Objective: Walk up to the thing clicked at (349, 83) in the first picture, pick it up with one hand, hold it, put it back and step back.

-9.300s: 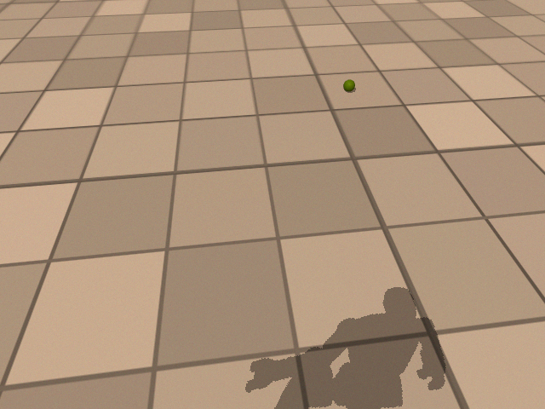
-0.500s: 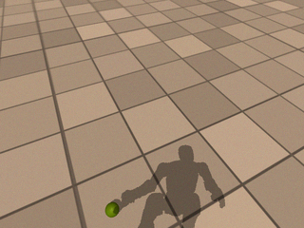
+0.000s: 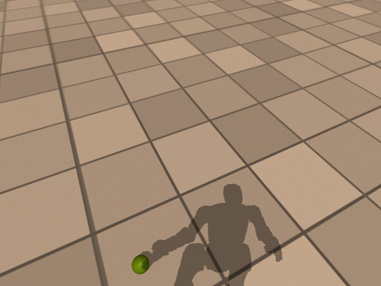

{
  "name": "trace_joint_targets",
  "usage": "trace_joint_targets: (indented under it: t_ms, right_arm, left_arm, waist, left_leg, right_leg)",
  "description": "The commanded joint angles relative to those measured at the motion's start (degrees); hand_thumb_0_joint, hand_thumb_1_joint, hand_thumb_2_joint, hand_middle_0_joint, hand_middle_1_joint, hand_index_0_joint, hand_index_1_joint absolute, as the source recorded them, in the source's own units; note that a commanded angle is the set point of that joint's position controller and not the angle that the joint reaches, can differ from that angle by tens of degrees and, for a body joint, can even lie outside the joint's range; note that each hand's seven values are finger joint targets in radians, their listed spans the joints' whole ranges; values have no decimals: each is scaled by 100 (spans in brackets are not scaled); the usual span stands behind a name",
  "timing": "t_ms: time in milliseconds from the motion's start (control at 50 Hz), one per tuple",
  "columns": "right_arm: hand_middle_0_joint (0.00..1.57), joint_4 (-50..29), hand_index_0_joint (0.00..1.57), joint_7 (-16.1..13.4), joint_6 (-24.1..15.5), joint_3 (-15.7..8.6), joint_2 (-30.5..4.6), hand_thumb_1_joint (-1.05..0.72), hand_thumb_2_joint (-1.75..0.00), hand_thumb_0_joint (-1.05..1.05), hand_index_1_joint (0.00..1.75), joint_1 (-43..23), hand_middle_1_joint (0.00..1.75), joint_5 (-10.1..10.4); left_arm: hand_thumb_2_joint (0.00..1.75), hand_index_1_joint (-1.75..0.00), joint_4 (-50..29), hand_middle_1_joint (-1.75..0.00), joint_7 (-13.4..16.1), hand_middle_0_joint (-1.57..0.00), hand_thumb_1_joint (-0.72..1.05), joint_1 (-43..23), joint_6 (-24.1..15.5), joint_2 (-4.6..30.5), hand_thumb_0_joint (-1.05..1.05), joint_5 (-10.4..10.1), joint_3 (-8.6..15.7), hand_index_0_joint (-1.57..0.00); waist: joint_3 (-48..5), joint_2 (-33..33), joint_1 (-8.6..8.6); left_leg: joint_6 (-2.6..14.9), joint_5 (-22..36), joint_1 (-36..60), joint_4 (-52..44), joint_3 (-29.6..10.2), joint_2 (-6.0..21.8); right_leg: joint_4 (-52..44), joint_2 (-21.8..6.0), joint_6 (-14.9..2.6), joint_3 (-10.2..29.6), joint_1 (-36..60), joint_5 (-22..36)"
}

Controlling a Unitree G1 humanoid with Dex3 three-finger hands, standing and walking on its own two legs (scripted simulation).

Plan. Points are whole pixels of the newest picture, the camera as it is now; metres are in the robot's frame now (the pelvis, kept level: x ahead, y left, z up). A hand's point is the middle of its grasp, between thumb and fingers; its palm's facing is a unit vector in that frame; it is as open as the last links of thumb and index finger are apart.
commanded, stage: stand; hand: left
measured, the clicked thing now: (140, 264) +0.38 +0.25 -0.74
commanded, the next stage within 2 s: walk up in 0.66 s
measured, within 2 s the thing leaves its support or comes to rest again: neither
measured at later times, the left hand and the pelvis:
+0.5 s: hand out of the picture +0.06 +0.25 -0.16, palm faces -0.03 -0.94 -0.33, open 7.3 cm; pelvis +0.00 +0.00 +0.00, yaw +0 degrees
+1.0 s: hand out of the picture +0.06 +0.31 -0.17, palm faces +0.01 -0.91 -0.41, open 7.4 cm; pelvis -0.03 +0.03 -0.02, yaw +2 degrees
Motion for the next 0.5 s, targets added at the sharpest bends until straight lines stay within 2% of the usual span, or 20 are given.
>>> trace_joint_targets:
  t_ms: [0, 40, 180, 320, 440, 480]
  right_arm:
    - [20, -357, 20, -85, -136, -242, -1236, -90, -90, 0, 30, -242, 30, -16]
    - [20, -346, 20, -86, -138, -235, -1211, -90, -90, 0, 30, -185, 30, -19]
    - [20, -366, 20, -80, -149, -247, -1230, -90, -90, 0, 30, -222, 30, -11]
    - [20, -364, 20, -86, -130, -254, -1240, -90, -90, 0, 30, -222, 30, -26]
    - [20, -354, 20, -83, -152, -241, -1226, -90, -90, 0, 30, -176, 30, -22]
    - [20, -350, 20, -87, -151, -249, -1229, -90, -90, 0, 30, -196, 30, -20]
  left_arm:
    - [90, -30, -281, -30, 103, -20, 90, -152, -111, 1212, 0, -14, 233, -20]
    - [90, -30, -287, -30, 97, -20, 90, -170, -106, 1240, 0, -13, 246, -20]
    - [90, -30, -288, -30, 92, -20, 90, -126, -123, 1226, 0, -4, 227, -20]
    - [90, -30, -286, -30, 101, -20, 90, -111, -110, 1231, 0, 9, 233, -20]
    - [90, -30, -311, -30, 106, -20, 90, -125, -138, 1246, 0, -14, 227, -20]
    - [90, -30, -301, -30, 110, -20, 90, -100, -137, 1250, 0, -13, 227, -20]
  waist:
    - [-262, 105, -21]
    - [-197, 92, -42]
    - [-295, 57, -30]
    - [-301, 51, -26]
    - [-438, 55, -24]
    - [-451, 25, -23]
  left_leg:
    - [172, 854, 147, -266, -572, 633]
    - [154, 673, 91, -316, -565, 619]
    - [163, 881, 218, -244, -591, 647]
    - [178, 655, 188, -250, -584, 635]
    - [189, 1239, 249, -152, -574, 670]
    - [178, 1250, 317, -129, -558, 672]
  right_leg:
    - [-298, -671, -198, 428, -165, 640]
    - [-322, -659, -204, 448, -210, 500]
    - [-293, -660, -198, 436, -239, 622]
    - [-319, -665, -201, 447, -253, 498]
    - [-237, -698, -186, 447, -77, 989]
    - [-223, -697, -187, 440, -105, 1015]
